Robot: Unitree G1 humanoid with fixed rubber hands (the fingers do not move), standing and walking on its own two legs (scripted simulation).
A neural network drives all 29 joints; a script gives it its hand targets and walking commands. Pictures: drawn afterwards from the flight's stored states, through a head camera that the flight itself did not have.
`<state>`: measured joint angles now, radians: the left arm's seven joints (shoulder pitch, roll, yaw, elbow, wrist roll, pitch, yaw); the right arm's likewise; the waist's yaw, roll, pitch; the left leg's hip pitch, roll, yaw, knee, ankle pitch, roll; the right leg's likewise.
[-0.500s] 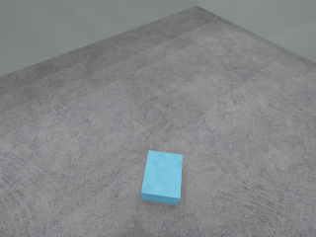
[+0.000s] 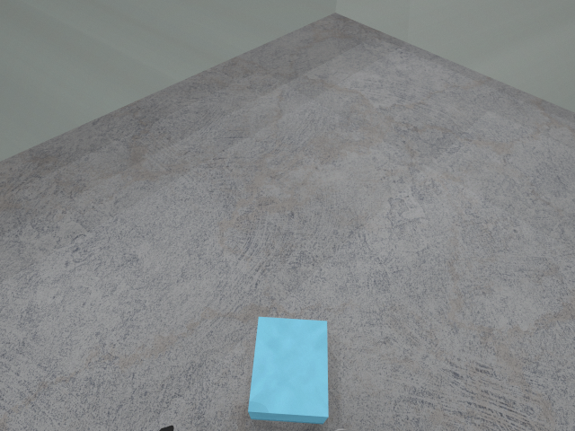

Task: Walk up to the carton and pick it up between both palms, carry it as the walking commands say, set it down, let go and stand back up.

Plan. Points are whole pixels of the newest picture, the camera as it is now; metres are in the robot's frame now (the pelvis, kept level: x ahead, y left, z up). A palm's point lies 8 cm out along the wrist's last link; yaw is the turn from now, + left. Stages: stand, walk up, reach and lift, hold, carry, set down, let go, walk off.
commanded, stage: walk up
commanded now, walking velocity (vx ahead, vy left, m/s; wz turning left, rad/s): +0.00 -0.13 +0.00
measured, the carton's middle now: (289, 369) +0.37 -0.02 -0.68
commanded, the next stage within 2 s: none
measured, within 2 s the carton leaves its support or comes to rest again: neither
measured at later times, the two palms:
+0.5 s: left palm out of the picture +0.01 +0.27 -0.15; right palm out of the picture +0.01 -0.23 -0.11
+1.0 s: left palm out of the picture -0.21 +0.23 -0.11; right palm out of the picture -0.12 -0.27 -0.12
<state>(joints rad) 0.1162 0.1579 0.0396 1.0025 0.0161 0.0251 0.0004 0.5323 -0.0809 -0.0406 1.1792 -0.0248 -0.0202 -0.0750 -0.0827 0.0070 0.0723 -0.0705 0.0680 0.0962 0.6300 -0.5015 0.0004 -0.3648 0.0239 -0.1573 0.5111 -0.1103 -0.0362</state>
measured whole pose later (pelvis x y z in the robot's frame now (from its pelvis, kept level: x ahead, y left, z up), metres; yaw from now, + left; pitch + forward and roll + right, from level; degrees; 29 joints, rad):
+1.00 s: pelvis -0.13 -0.02 +0.02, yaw -4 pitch -1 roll +0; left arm 0.49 0.19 0.05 1.09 0.03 0.04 0.02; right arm 0.27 -0.22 -0.06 1.01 -0.02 0.07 -0.02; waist 0.03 0.00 0.00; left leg -0.56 0.09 0.08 0.93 -0.32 -0.04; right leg -0.02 0.02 -0.16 0.35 -0.32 -0.05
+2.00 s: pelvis -0.02 -0.02 +0.03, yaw -6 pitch +0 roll -4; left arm 0.27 0.22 0.06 1.01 0.01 0.08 0.02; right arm 0.31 -0.22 -0.07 1.06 -0.01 0.05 -0.05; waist -0.05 0.03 0.00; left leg -0.32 0.12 0.11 0.38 -0.07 0.01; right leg -0.21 0.03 -0.04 0.62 -0.42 0.05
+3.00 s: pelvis +0.01 -0.04 +0.02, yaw -7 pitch -1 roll -1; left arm 0.15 0.13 0.02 1.12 0.00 -0.02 0.05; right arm 0.33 -0.12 0.00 1.16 -0.01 -0.02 -0.06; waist -0.01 0.01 0.03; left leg -0.01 0.05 0.09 0.36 -0.33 -0.02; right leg -0.20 0.00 -0.08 0.42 -0.20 -0.02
